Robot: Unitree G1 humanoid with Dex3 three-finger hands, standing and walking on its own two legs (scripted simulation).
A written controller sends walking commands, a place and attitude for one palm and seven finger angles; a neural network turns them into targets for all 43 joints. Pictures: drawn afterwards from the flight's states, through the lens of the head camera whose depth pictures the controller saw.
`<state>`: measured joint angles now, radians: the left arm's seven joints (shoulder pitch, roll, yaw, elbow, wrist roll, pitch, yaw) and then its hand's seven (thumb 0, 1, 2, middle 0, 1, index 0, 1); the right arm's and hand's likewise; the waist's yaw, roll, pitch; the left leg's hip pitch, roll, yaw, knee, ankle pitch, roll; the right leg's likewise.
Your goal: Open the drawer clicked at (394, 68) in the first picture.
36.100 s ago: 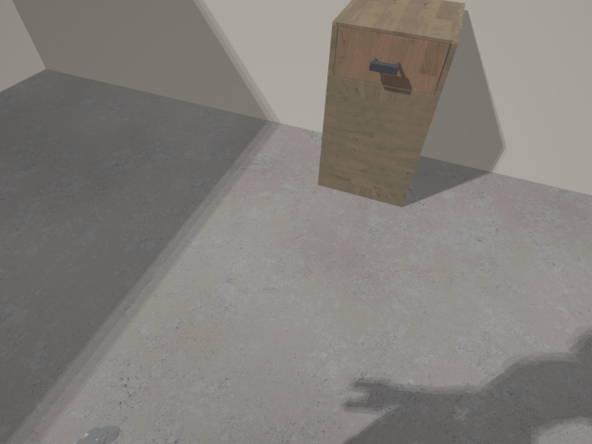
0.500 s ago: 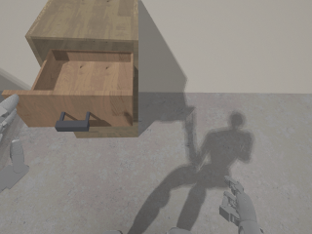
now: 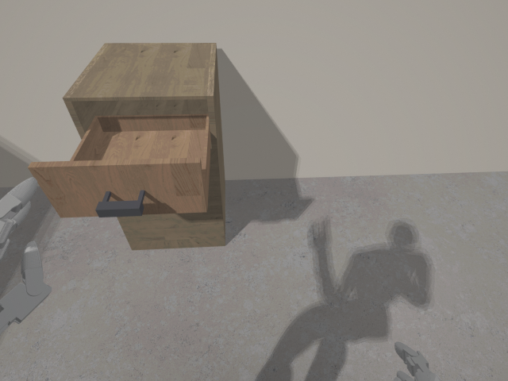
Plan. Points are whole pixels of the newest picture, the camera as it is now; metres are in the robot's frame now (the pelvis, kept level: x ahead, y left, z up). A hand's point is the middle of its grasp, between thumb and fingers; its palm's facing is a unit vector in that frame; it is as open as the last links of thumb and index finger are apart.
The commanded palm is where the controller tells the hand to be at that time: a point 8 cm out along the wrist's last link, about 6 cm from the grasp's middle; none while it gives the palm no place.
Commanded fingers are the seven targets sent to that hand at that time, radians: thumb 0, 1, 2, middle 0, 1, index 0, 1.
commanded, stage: stop stepping back and stand still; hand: left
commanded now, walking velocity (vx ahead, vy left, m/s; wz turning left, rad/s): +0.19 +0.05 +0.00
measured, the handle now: (122, 201) +0.55 +0.33 -0.08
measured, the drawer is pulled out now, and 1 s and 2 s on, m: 0.30 0.30 0.30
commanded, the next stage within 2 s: let the arm hang, fingers relaxed in 1.30 s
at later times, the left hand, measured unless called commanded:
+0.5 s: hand (74, 265) +0.21 +0.21 +0.17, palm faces +0.32 -0.81 -0.49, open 7.4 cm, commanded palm +0.15 +0.26 +0.18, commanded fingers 0.00 0.90 0.90 -0.20 -0.30 -0.20 -0.30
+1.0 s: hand (26, 274) +0.21 +0.27 +0.16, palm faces +0.32 -0.84 -0.44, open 7.4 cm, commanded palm +0.15 +0.31 +0.18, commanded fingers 0.00 0.90 0.90 -0.20 -0.30 -0.20 -0.30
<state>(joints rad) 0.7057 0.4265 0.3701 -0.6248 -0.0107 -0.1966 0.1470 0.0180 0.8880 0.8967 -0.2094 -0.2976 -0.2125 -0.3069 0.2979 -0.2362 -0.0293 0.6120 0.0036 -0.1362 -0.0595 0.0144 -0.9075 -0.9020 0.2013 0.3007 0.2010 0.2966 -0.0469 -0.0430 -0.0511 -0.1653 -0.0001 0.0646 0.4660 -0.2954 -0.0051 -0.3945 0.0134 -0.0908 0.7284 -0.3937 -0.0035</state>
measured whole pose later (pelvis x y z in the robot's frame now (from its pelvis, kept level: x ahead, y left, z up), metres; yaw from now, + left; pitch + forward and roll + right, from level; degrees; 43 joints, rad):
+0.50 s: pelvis +0.02 -0.02 +0.01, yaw +0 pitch +2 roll +0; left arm 0.64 0.39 0.34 -0.57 -0.02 -0.24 0.14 0.02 0.89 0.90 -0.21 -0.30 -0.21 -0.31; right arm 0.20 -0.26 -0.02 0.56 0.02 -0.06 -0.05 0.01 -0.91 -0.90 0.20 0.30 0.20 0.30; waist -0.01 0.01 0.00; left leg -0.20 0.01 0.03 0.38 -0.21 0.07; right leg -0.19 0.09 -0.12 0.29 -0.15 -0.10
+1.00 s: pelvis +0.02 +0.03 +0.01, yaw -1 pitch +1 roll -1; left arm 0.66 0.38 0.36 -0.61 -0.05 -0.17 0.13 0.02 0.89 0.90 -0.21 -0.30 -0.21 -0.31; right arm 0.18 -0.19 0.04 0.58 0.01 -0.06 -0.05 0.01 -0.91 -0.90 0.21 0.30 0.20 0.30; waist 0.00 -0.02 0.02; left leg -0.20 -0.04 0.06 0.44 -0.25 0.07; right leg -0.23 0.03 -0.08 0.41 -0.20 -0.04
